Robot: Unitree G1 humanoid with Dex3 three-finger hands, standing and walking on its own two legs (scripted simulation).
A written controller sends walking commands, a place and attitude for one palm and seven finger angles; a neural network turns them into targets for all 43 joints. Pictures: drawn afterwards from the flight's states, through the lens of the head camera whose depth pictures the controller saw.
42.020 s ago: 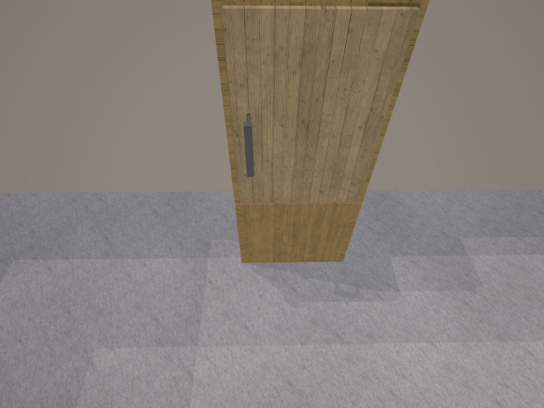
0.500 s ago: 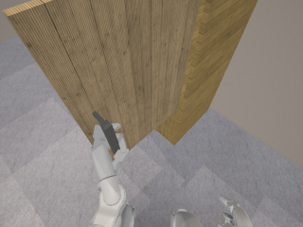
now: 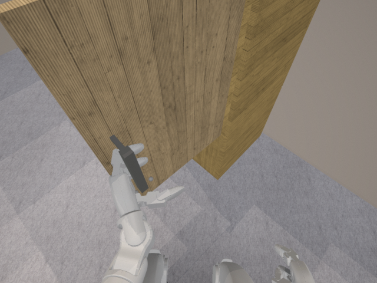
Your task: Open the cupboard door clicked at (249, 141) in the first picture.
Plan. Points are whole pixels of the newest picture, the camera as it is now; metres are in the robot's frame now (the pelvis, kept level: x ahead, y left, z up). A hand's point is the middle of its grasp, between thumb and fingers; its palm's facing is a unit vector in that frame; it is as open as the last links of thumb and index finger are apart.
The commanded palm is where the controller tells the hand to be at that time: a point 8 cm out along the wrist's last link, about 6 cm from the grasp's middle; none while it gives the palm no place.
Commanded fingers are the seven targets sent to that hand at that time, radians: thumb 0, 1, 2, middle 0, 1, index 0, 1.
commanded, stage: open thumb and fingers to let go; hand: left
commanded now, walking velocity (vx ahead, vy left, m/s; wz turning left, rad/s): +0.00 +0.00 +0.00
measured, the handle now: (130, 166) +0.35 +0.14 +0.02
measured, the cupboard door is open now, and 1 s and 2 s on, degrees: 87 90 90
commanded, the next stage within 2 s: slide the hand sideways off the handle in 0.30 s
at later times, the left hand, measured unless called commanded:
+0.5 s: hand (149, 189) +0.30 +0.10 +0.02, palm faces +0.14 -0.99 -0.06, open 15.1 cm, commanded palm +0.27 +0.14 +0.02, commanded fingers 0.00 -0.50 0.30 -0.15 -0.30 -0.15 -0.30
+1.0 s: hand (136, 215) +0.25 +0.11 +0.02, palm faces -0.06 -1.00 +0.00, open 16.2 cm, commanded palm +0.22 +0.18 +0.02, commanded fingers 0.00 -0.50 0.30 -0.15 -0.30 -0.15 -0.30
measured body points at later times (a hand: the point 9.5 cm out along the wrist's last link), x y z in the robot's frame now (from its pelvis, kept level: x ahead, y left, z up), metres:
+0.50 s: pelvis +0.00 +0.02 +0.00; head +0.08 +0.01 +0.44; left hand +0.29 +0.15 +0.02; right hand +0.17 -0.20 -0.12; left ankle +0.04 +0.14 -0.63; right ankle +0.00 -0.07 -0.63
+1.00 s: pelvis -0.01 +0.03 -0.02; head +0.07 +0.03 +0.43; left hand +0.25 +0.17 +0.02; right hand +0.17 -0.19 -0.11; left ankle +0.04 +0.14 -0.63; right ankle +0.00 -0.07 -0.63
